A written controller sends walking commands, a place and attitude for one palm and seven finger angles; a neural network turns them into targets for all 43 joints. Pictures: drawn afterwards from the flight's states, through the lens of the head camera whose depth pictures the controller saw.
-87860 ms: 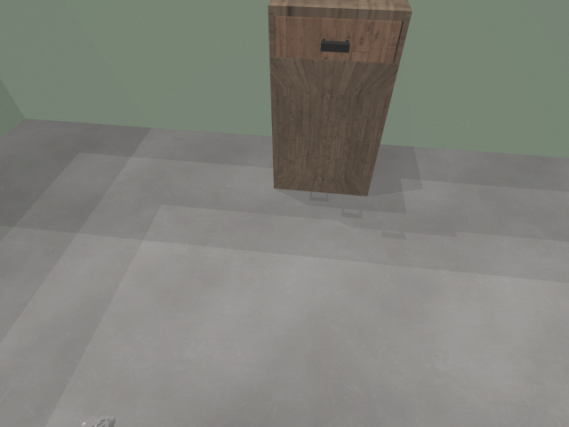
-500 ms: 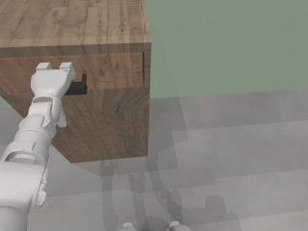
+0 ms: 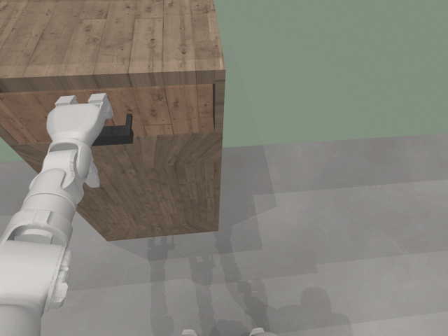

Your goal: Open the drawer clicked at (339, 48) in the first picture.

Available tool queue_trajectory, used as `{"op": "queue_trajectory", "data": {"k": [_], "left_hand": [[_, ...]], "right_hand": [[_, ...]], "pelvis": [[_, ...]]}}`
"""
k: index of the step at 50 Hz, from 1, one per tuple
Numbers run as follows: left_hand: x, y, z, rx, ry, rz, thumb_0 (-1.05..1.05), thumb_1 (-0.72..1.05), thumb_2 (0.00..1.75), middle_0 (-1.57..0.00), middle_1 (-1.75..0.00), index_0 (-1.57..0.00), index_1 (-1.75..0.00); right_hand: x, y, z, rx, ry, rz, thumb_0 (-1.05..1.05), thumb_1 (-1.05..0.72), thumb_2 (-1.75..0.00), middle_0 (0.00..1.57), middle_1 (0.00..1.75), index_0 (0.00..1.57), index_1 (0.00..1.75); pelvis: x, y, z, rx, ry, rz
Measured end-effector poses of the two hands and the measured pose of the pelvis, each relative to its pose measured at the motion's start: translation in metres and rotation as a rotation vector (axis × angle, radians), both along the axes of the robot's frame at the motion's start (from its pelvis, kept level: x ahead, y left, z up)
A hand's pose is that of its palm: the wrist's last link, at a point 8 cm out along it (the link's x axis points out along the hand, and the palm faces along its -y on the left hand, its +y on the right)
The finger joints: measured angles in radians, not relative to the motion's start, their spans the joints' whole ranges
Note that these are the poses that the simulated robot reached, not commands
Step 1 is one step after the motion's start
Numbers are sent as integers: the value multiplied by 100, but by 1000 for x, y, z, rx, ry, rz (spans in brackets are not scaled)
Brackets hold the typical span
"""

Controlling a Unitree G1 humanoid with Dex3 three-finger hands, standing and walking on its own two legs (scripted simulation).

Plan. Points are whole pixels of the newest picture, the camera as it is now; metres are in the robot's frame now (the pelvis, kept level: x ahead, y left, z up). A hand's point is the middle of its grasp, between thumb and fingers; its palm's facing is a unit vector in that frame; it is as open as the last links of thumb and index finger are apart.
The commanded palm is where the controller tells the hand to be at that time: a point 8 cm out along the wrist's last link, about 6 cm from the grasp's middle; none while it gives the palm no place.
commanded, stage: lift the fingers back up to retry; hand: left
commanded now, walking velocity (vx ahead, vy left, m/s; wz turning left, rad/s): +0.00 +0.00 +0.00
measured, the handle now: (107, 127) +0.52 +0.23 +0.03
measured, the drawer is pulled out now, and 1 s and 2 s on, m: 0.00 0.00 0.00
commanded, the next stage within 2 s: re-aim the fingers above the handle in 0.46 s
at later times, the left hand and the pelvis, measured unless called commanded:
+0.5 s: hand (86, 129) +0.47 +0.24 +0.09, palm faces -0.05 -0.03 -1.00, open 13.8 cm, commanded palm +0.44 +0.24 +0.15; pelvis +0.02 -0.01 +0.02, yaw +1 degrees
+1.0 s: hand (82, 128) +0.46 +0.24 +0.09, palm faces -0.02 -0.03 -1.00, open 13.8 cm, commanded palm +0.44 +0.24 +0.15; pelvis +0.02 -0.02 +0.02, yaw +1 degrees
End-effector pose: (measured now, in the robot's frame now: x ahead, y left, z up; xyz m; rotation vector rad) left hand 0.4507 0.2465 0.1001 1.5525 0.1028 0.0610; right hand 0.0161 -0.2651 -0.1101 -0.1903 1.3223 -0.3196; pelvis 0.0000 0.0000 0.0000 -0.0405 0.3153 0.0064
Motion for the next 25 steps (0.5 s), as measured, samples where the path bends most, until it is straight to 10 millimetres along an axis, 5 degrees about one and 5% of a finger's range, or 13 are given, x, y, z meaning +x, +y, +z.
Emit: {"op": "queue_trajectory", "data": {"k": [16, 25], "left_hand": [[2, -5, 44, -6, -21, -10, 0, -49, 30, -32, -121, -32, -120], [-3, -10, 42, -9, 28, -25, 0, -49, 30, -32, -120, -31, -120]], "right_hand": [[60, 4, 6, 49, -79, 49, 1, -91, -90, 20, 30, 20, 30], [90, 1, 9, 56, -127, 89, 1, -91, -90, 20, 30, 20, 30]], "pelvis": [[22, -1, 14, 9, -60, 14], [25, -9, 17, 21, -73, 16]]}}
